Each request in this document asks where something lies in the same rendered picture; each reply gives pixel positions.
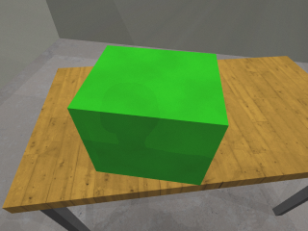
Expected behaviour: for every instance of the carton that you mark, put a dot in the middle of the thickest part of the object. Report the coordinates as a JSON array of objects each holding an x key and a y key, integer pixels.
[{"x": 152, "y": 113}]

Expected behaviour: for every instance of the table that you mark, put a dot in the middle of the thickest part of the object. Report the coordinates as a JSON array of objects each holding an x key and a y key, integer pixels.
[{"x": 266, "y": 102}]

